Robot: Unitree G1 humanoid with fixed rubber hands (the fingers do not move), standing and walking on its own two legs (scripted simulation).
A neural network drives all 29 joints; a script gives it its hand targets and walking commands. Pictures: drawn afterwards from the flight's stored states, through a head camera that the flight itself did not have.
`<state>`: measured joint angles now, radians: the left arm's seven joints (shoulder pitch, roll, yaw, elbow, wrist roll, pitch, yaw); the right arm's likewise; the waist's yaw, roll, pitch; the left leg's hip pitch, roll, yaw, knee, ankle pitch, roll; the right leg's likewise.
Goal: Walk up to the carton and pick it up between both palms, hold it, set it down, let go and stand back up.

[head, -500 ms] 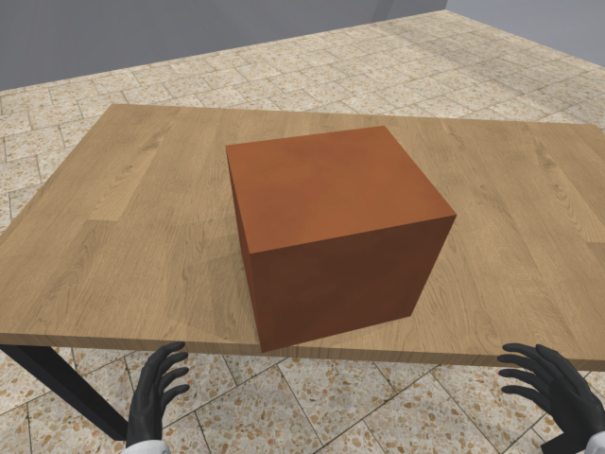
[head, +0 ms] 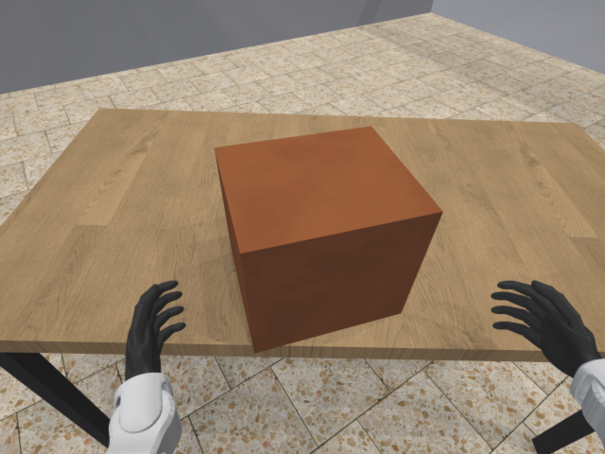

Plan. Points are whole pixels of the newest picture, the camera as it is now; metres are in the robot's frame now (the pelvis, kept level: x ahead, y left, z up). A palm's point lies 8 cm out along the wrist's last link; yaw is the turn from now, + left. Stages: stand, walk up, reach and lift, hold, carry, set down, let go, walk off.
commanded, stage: reach and lift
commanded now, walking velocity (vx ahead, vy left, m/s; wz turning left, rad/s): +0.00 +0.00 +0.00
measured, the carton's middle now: (314, 236) +0.41 +0.01 +0.07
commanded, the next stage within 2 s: none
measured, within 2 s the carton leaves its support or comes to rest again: neither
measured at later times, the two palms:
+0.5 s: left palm (140, 301) +0.25 +0.21 +0.12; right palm (550, 275) +0.30 -0.28 +0.12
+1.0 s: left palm (127, 242) +0.30 +0.23 +0.17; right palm (532, 199) +0.38 -0.26 +0.18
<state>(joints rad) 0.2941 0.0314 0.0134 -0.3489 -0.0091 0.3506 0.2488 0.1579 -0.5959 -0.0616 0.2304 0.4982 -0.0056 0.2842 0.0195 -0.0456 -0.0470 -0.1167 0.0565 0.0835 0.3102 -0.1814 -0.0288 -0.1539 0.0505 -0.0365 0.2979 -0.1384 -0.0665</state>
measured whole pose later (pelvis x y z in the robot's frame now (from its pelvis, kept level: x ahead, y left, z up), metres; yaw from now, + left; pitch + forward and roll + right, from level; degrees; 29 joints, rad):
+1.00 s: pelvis -0.01 +0.00 +0.00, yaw -1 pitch +3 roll +0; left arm -0.35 0.09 0.21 -0.22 -0.05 0.84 0.21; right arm -0.60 -0.66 0.02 0.56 0.47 0.33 0.22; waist 0.07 -0.01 -0.09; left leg -0.19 0.06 0.09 0.30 -0.16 -0.03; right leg -0.22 0.05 -0.02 0.27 -0.10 -0.06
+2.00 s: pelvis +0.00 +0.00 +0.00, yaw +2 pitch +8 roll +0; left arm -0.60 0.12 0.17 0.17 -0.09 0.66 0.19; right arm -0.89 -0.60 0.06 0.89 0.40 0.23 0.21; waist 0.12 0.03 -0.07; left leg -0.32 0.05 0.04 0.35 -0.16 -0.03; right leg -0.33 0.05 -0.07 0.29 -0.11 -0.06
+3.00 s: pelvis +0.00 +0.00 +0.00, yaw +2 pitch +8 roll +0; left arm -0.60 -0.05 0.15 0.33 0.05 0.43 0.21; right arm -0.87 -0.42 0.01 1.00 0.27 0.07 0.15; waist 0.11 0.01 -0.08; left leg -0.31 0.05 0.04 0.32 -0.15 -0.03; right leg -0.32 0.04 -0.06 0.29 -0.11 -0.06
